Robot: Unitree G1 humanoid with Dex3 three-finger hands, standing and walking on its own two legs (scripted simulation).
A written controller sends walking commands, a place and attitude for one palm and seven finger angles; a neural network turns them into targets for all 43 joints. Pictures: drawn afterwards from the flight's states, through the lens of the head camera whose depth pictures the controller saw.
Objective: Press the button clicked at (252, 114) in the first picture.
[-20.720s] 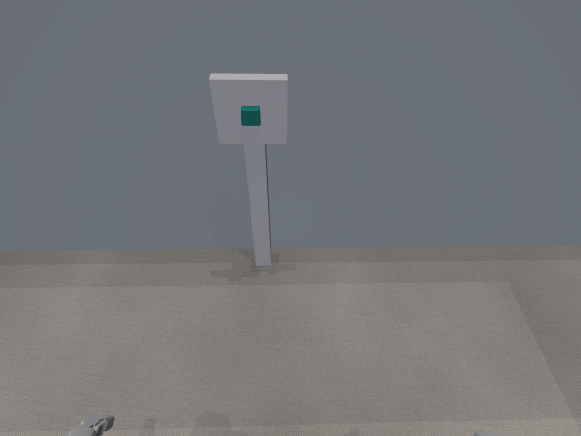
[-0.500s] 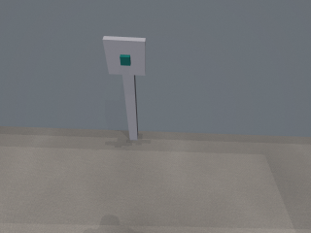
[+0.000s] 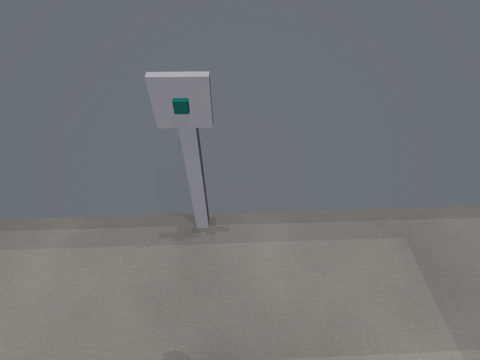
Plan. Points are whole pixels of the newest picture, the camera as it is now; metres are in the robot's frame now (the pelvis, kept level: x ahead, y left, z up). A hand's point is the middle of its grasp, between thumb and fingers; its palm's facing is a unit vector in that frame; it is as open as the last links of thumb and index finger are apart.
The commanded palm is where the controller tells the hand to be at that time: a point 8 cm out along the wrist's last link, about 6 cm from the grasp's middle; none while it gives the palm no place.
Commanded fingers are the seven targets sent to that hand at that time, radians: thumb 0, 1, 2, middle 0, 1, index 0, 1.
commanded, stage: let the arm hang, fingers relaxed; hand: left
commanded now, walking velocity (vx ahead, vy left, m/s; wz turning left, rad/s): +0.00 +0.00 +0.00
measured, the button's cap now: (181, 105) +0.80 +0.21 -0.03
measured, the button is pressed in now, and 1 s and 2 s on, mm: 0 0 0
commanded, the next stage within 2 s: stand and wait in 0.16 s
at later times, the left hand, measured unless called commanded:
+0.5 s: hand out of the picture +0.01 +0.16 -0.17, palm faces +0.03 -0.98 -0.19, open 7.4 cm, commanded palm none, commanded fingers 0.00 0.90 0.90 -0.20 -0.30 -0.20 -0.30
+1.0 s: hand out of the picture +0.05 +0.17 -0.17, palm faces +0.01 -0.97 -0.23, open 7.4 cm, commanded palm none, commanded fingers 0.00 0.90 0.90 -0.20 -0.30 -0.20 -0.30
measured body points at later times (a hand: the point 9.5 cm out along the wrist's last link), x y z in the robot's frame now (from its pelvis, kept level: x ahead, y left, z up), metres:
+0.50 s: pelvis +0.02 -0.01 +0.00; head +0.03 -0.01 +0.45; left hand +0.01 +0.21 -0.16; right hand +0.01 -0.23 -0.16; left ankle +0.05 +0.11 -0.74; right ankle +0.00 -0.10 -0.74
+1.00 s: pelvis +0.03 -0.02 +0.00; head +0.05 -0.03 +0.45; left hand +0.05 +0.22 -0.15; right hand +0.04 -0.25 -0.16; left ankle +0.05 +0.11 -0.74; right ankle +0.00 -0.10 -0.74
